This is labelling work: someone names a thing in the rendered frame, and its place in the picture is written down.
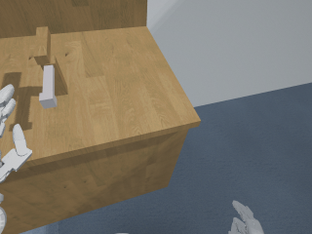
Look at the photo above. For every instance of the robot left hand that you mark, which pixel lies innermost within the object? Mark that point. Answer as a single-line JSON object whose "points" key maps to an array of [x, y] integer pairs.
{"points": [[14, 159]]}

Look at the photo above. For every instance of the tap lever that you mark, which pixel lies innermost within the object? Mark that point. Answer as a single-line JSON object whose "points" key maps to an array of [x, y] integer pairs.
{"points": [[47, 98]]}

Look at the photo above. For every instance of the robot right hand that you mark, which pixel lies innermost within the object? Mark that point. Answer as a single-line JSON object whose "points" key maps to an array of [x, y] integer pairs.
{"points": [[251, 225]]}

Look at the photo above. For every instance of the counter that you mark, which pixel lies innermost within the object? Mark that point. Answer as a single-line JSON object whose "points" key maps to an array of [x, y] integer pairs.
{"points": [[121, 117]]}

